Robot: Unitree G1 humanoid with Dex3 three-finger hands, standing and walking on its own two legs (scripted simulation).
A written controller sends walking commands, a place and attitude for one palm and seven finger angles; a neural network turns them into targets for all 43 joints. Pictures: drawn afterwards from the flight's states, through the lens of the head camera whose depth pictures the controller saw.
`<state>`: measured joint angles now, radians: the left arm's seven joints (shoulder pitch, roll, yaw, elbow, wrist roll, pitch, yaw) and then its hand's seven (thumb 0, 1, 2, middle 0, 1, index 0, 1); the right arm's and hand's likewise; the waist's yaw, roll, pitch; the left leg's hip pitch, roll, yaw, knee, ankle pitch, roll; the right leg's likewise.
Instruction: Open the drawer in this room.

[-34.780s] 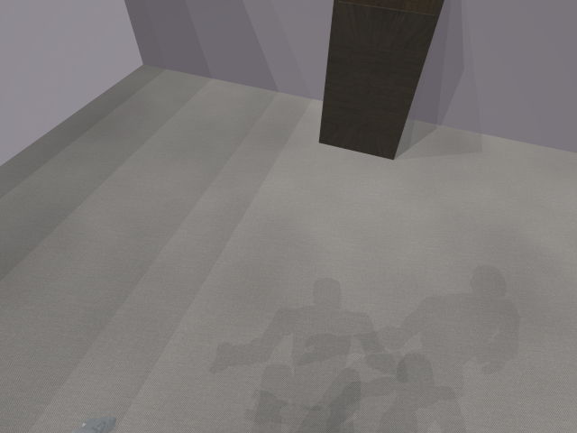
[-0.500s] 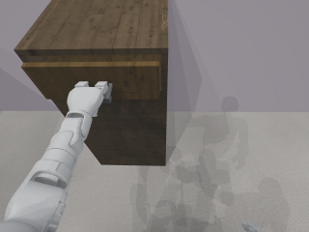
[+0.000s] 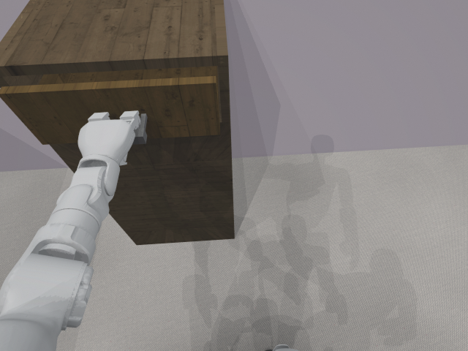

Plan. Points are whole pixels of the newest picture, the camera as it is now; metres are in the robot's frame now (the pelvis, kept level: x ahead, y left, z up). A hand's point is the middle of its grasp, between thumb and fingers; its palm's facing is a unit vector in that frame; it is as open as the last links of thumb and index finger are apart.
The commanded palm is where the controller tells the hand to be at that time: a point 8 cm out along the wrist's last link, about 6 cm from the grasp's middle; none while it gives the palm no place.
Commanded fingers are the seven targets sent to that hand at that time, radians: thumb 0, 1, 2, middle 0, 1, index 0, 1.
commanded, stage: pull the drawer open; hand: left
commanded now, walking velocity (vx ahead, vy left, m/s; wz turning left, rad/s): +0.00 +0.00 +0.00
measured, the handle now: (118, 129) +0.51 +0.21 +0.06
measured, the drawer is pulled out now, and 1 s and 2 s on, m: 0.04 0.07 0.15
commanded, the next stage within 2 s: none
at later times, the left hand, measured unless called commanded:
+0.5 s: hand (117, 169) +0.44 +0.21 +0.04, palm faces +0.02 -0.04 -1.00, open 5.4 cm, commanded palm +0.42 +0.22 +0.09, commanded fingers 0.00 0.90 0.90 -0.40 -1.35 -0.40 -1.35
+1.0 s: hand (116, 166) +0.44 +0.21 +0.04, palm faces -0.03 -0.02 -1.00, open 5.2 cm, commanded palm +0.39 +0.22 +0.09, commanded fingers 0.00 0.90 0.90 -0.40 -1.35 -0.40 -1.35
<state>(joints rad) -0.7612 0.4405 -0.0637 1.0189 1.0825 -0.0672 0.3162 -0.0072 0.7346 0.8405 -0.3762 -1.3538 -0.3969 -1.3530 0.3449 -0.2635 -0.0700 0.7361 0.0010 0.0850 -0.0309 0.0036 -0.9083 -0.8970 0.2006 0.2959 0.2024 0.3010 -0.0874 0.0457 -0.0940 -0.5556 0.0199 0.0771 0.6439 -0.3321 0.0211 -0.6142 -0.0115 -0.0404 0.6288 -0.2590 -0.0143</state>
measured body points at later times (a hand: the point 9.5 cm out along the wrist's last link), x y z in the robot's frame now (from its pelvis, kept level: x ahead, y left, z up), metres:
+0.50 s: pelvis +0.02 +0.01 +0.00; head +0.08 -0.01 +0.45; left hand +0.43 +0.21 +0.09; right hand +0.11 -0.25 -0.13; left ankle -0.02 +0.11 -0.72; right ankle +0.02 -0.11 -0.72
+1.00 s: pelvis +0.01 +0.00 +0.00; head +0.08 -0.02 +0.45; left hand +0.44 +0.21 +0.09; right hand +0.09 -0.27 -0.14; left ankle -0.02 +0.11 -0.72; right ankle +0.02 -0.11 -0.72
